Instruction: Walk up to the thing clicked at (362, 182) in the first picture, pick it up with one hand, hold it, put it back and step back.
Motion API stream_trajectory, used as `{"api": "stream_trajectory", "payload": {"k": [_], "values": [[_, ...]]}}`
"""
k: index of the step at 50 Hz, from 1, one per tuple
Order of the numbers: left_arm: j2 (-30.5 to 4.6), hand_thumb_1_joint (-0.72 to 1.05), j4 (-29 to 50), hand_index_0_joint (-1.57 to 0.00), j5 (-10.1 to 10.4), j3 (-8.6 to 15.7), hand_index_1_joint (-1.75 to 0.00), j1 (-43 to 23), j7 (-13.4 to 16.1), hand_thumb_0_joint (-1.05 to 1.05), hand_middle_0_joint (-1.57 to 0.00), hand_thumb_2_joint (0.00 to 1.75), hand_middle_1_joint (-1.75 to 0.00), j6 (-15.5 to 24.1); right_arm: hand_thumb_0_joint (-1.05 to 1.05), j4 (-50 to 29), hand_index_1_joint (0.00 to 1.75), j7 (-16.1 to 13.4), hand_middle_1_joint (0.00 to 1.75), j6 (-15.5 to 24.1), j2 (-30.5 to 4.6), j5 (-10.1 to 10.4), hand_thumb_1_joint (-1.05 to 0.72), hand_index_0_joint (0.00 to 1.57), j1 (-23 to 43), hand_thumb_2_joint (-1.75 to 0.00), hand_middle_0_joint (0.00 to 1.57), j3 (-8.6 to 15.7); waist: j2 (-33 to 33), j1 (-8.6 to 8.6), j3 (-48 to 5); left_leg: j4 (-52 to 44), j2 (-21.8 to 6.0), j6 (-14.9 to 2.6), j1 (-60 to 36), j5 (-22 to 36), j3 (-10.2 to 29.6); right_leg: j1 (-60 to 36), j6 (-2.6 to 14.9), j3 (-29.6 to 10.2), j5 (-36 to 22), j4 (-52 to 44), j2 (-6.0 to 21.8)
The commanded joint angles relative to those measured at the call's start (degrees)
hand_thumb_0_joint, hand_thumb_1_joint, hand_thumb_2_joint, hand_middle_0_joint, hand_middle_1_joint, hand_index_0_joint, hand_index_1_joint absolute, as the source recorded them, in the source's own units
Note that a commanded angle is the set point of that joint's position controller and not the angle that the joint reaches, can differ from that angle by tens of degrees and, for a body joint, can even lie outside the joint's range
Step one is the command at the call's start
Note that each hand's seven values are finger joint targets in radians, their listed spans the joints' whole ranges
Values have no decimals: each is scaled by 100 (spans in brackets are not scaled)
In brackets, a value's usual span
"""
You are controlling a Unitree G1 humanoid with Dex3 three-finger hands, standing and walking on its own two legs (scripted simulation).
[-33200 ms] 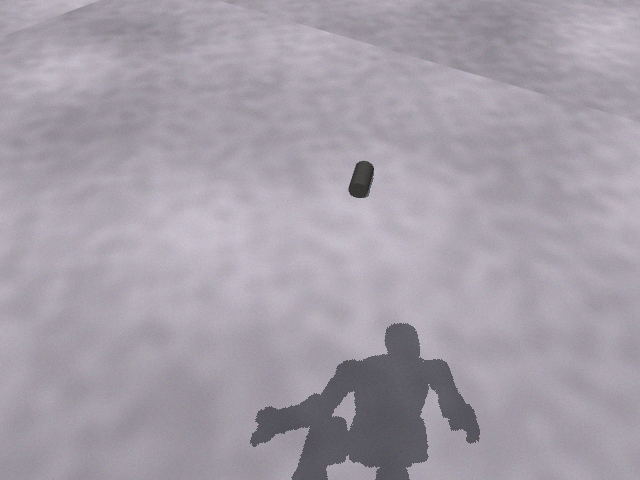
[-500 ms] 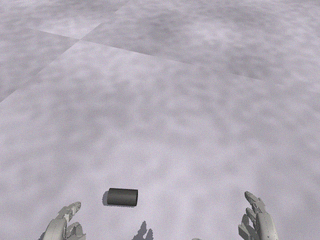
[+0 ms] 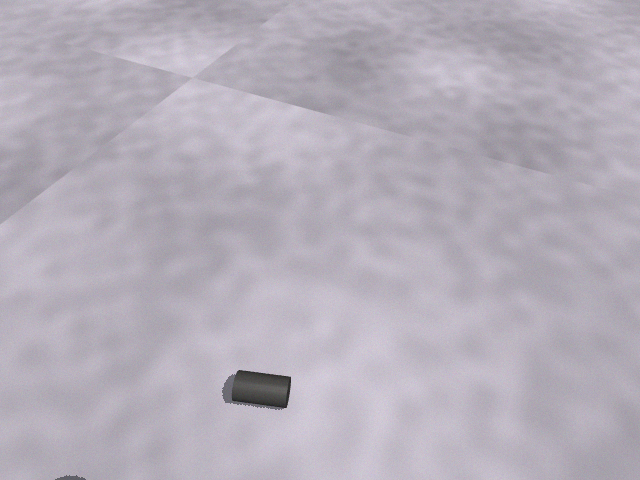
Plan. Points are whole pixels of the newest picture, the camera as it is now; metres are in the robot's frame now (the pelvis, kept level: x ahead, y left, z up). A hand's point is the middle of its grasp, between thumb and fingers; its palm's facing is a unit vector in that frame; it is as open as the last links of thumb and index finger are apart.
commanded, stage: stand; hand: left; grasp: from above
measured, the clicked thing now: (262, 388) +0.47 +0.18 -0.72
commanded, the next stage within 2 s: none
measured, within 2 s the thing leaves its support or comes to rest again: neither
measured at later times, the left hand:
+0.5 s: hand out of the picture +0.04 +0.23 -0.14, palm faces +0.04 -0.94 -0.34, open 7.4 cm
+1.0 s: hand out of the picture +0.05 +0.22 -0.14, palm faces +0.03 -0.94 -0.33, open 7.4 cm
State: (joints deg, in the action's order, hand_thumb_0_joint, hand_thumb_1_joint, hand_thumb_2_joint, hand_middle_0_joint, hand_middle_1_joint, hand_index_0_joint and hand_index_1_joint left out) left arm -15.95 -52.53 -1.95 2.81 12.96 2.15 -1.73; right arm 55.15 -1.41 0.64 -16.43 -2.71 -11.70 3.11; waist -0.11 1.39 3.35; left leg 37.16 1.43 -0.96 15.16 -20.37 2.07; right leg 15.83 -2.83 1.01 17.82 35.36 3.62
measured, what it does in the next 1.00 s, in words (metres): stands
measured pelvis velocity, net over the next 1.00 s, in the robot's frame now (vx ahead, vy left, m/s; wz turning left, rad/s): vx -0.01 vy -0.03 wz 0.00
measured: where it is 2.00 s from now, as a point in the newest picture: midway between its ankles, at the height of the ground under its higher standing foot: outside the picture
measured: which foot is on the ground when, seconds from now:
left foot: down 0.00-1.00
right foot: down 0.00-1.00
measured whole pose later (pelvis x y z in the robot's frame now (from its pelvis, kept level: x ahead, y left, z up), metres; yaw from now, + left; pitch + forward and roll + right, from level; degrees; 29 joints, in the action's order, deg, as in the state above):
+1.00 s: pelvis -0.01 -0.03 +0.02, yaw +0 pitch -4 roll +0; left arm -17.1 -66.0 -1.0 1.9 7.1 1.0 0.2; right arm 64.5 -0.9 0.1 -18.1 -1.2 -8.3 1.6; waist -1.1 0.5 4.5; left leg 20.5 -0.5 1.3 5.4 -11.4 3.0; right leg 6.7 -1.0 2.2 9.9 20.4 1.8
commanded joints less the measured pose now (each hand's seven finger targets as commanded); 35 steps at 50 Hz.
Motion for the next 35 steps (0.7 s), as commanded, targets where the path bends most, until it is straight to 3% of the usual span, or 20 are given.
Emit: {"api": "stream_trajectory", "payload": {"k": [1,6,9,14,15,23,25,28,35], "values": [[-930,90,97,-20,21,205,-30,-203,53,0,-20,90,-30,204,0,-249,30,-86,30,158,-1046,59,-90,20,243,-90,20,193,-154,2,-452,-1262,-614,-156,-203,1695,730,-678,391,-234,-1162,-741,192],[-981,90,-313,-20,15,173,-30,-246,58,0,-20,90,-30,218,0,25,30,-109,30,131,-1016,103,-90,20,254,-90,20,172,-39,-22,-357,-1411,-590,-83,-581,2015,592,-818,374,-273,-1385,-1105,279],[-991,90,-466,-20,12,144,-30,-352,48,0,-20,90,-30,219,0,137,30,-88,30,88,-1028,108,-90,20,295,-90,20,152,-44,-41,-146,-1753,-588,-82,-347,1258,636,-918,312,-236,-846,-1346,236],[-1066,90,-661,-20,-8,130,-30,-441,32,0,-20,90,-30,239,0,265,30,-48,30,37,-1035,117,-90,20,390,-90,20,157,97,-65,19,-1912,-557,-52,-409,928,616,-825,309,-288,-430,-1660,264],[-1056,90,-670,-20,7,130,-30,-449,23,0,-20,90,-30,250,0,283,30,-41,30,46,-1100,114,-90,20,377,-90,20,163,-89,-68,-62,-1940,-577,-72,-409,852,612,-956,300,-298,-576,-1655,276],[-1133,90,-852,-20,21,125,-30,-529,6,0,-20,90,-30,282,0,434,30,-19,30,67,-1043,123,-90,20,457,-90,20,116,2,-34,-132,-2026,-626,-27,-552,1276,586,-1085,302,-321,-795,-1766,336],[-1166,90,-879,-20,37,126,-30,-598,-4,0,-20,90,-30,277,0,462,30,-17,30,55,-1076,122,-90,20,427,-90,20,113,49,-59,-72,-2067,-609,-19,-458,1029,560,-1094,301,-344,-619,-1824,324],[-1180,90,-896,-20,51,123,-30,-610,-14,0,-20,90,-30,285,0,474,30,-13,30,74,-1155,133,-90,20,480,-90,20,101,-135,-55,-192,-2079,-640,-36,-539,1188,558,-1175,321,-344,-871,-1796,353],[-1200,90,-980,-20,49,103,-30,-659,-34,0,-20,90,-30,279,0,538,30,-6,30,52,-1212,137,-90,20,495,-90,20,73,-1,-65,-149,-2093,-658,-29,-598,1040,530,-1041,322,-374,-612,-1899,334]]}}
